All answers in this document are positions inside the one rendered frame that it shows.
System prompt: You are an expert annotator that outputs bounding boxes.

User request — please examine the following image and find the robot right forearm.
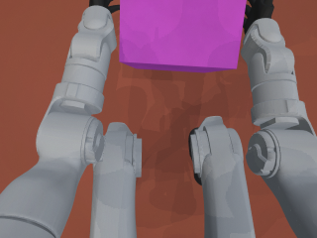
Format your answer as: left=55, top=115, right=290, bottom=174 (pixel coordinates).
left=241, top=18, right=317, bottom=139

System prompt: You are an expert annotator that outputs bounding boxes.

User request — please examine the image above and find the robot right hand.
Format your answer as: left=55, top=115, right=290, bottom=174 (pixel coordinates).
left=243, top=0, right=274, bottom=34

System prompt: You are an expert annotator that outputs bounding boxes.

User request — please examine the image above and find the robot right upper arm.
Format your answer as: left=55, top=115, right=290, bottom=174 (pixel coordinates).
left=246, top=129, right=317, bottom=238

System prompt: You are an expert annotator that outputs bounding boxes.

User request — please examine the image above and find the robot left upper arm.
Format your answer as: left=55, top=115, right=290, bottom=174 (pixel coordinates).
left=0, top=111, right=105, bottom=238

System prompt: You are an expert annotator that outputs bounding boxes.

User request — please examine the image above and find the left robot shin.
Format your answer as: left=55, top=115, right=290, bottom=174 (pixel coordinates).
left=92, top=122, right=134, bottom=171

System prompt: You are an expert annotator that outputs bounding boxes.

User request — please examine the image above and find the robot left forearm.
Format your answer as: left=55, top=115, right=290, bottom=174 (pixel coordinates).
left=36, top=5, right=117, bottom=154

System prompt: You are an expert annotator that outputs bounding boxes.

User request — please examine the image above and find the robot shin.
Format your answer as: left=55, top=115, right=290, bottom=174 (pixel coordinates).
left=197, top=116, right=244, bottom=177
left=92, top=122, right=134, bottom=171

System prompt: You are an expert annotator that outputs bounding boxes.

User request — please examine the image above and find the right robot shin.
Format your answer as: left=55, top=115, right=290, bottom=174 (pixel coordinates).
left=197, top=116, right=244, bottom=177

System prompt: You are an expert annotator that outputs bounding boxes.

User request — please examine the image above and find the carton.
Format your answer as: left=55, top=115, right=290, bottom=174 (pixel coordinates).
left=119, top=0, right=247, bottom=73

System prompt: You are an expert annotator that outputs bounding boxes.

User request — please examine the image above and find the robot left hand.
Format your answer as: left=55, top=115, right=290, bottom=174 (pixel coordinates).
left=89, top=0, right=120, bottom=14

